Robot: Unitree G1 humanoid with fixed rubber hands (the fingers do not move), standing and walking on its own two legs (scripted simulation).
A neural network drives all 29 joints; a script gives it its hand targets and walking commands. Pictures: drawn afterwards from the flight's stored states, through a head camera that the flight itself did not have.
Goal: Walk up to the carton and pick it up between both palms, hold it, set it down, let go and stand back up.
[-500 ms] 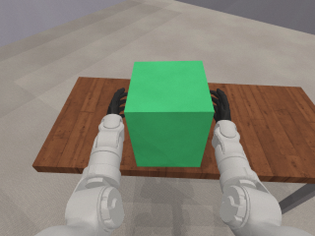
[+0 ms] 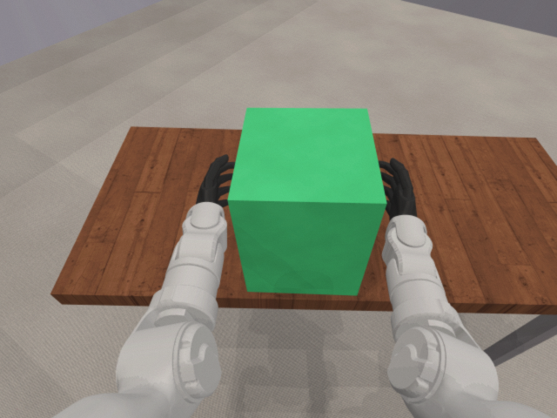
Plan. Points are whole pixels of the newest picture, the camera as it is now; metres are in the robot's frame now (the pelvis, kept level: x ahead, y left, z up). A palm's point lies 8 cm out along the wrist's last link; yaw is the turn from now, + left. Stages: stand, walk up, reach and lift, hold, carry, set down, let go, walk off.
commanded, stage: set down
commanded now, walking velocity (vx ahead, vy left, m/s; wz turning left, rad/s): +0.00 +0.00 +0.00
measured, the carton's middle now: (303, 205) +0.44 -0.06 +0.03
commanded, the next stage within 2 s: none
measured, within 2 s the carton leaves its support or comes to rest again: rests again in 0.26 s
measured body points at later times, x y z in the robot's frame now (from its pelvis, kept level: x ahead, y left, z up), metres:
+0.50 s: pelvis +0.00 +0.00 +0.00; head +0.04 +0.00 +0.45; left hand +0.42 +0.08 +0.05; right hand +0.39 -0.21 +0.05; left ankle -0.02 +0.12 -0.75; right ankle -0.01 -0.09 -0.75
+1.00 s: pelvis +0.00 +0.00 +0.00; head +0.05 +0.01 +0.45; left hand +0.42 +0.09 +0.05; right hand +0.38 -0.20 +0.05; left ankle -0.02 +0.12 -0.75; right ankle -0.01 -0.09 -0.75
